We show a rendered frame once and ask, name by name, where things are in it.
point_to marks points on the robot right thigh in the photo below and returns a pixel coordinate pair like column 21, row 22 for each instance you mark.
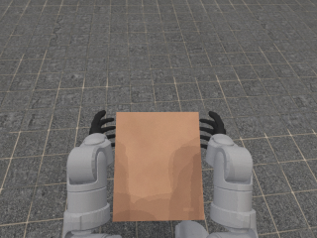
column 190, row 229

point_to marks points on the left robot hand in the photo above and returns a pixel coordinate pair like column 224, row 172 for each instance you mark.
column 97, row 124

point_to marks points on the carton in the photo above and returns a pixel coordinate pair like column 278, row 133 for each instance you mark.
column 157, row 167

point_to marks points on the right robot forearm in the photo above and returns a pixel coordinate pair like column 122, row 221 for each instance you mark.
column 232, row 205

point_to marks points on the right robot hand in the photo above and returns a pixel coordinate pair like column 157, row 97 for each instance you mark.
column 217, row 124

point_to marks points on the left robot forearm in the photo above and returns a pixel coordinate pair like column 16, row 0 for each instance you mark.
column 86, row 180

